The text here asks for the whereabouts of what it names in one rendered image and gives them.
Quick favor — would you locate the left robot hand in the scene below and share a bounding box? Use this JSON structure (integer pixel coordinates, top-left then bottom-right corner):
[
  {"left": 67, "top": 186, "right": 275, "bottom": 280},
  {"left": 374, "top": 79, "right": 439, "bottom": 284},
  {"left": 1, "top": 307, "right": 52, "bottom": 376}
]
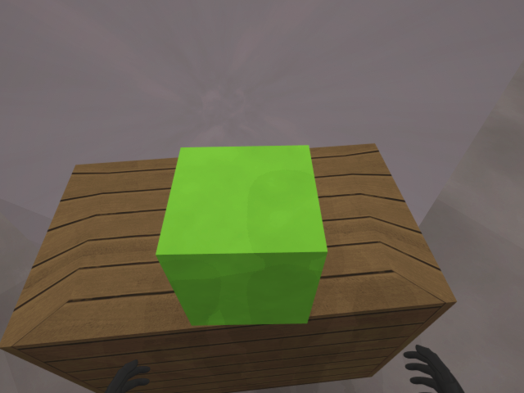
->
[{"left": 104, "top": 359, "right": 150, "bottom": 393}]

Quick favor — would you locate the pedestal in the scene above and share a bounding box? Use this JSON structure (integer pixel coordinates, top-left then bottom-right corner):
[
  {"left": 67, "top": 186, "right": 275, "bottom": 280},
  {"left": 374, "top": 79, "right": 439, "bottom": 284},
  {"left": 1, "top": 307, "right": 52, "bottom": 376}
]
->
[{"left": 0, "top": 143, "right": 457, "bottom": 393}]

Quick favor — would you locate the carton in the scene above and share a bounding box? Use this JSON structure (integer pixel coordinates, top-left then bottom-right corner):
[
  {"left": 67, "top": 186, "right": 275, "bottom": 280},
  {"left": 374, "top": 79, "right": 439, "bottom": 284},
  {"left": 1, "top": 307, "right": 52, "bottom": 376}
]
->
[{"left": 156, "top": 145, "right": 328, "bottom": 326}]

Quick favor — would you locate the right robot hand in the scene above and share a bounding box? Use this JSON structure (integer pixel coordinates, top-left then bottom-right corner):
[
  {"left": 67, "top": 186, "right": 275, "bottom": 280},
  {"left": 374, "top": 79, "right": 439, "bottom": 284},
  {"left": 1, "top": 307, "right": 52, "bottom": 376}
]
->
[{"left": 404, "top": 345, "right": 464, "bottom": 393}]

